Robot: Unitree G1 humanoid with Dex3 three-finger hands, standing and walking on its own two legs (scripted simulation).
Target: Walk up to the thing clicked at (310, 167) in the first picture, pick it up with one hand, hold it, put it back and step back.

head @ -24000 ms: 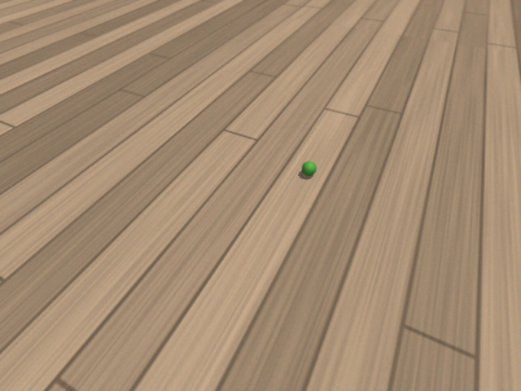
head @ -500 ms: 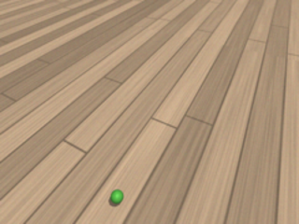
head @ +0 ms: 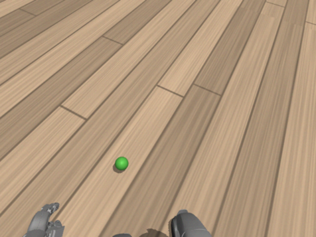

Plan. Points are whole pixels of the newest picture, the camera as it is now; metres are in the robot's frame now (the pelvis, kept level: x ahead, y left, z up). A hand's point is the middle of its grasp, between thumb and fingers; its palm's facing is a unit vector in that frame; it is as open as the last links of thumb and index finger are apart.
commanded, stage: walk up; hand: left
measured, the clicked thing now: (121, 163) +0.55 +0.18 -0.71
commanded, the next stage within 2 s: none
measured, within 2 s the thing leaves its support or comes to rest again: neither
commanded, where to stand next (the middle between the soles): +0.16 -0.06 m, yaw +0 degrees
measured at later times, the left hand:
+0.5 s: hand out of the picture +0.00 +0.24 -0.12, palm faces -0.08 -0.91 -0.40, open 7.4 cm
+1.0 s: hand out of the picture -0.18 +0.24 -0.15, palm faces -0.05 -0.94 -0.33, open 7.4 cm
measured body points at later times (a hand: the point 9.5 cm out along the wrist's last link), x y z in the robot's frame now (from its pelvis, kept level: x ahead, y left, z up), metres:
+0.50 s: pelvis -0.12 -0.02 +0.01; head -0.07 -0.03 +0.46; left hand +0.00 +0.29 -0.10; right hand -0.01 -0.33 -0.11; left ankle -0.10 +0.11 -0.66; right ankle -0.11 -0.12 -0.72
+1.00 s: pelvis -0.24 -0.03 +0.01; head -0.21 +0.00 +0.46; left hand -0.18 +0.29 -0.12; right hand -0.15 -0.35 -0.08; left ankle -0.21 +0.10 -0.72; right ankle -0.28 -0.18 -0.70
